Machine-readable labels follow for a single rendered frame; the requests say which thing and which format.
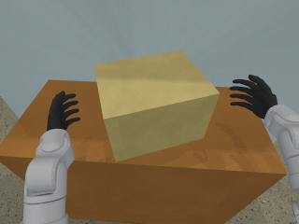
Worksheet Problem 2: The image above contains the left robot forearm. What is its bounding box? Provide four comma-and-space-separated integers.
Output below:
20, 129, 75, 224

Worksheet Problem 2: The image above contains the left robot hand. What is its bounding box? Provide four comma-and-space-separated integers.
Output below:
47, 91, 80, 131

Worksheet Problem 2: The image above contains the pedestal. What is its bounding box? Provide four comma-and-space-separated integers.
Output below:
0, 79, 287, 224

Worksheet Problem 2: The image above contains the carton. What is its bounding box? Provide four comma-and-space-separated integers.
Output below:
93, 50, 220, 162

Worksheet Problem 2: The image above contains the right robot forearm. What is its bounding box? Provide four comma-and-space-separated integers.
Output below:
263, 104, 299, 194

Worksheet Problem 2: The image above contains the right robot hand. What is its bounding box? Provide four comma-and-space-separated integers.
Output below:
230, 75, 278, 119

